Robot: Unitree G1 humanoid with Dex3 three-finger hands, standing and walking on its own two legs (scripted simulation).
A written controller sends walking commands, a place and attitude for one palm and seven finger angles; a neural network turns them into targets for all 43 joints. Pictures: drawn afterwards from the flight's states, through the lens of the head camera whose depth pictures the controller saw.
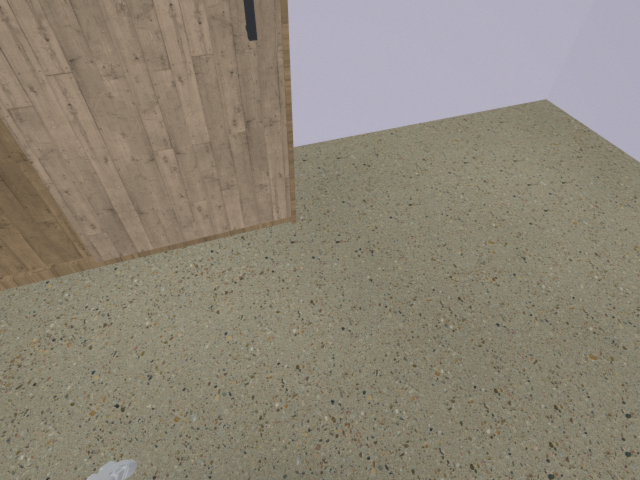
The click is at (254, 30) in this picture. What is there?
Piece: wardrobe's sliding door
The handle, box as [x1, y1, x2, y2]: [244, 0, 256, 40]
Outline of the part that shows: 244,0 246,30 249,40 256,39 253,0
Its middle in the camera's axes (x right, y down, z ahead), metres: -0.20 -0.61 +1.02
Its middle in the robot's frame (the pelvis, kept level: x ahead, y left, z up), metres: +1.18 +0.27 +0.12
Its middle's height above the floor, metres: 0.89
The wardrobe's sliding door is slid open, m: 0.00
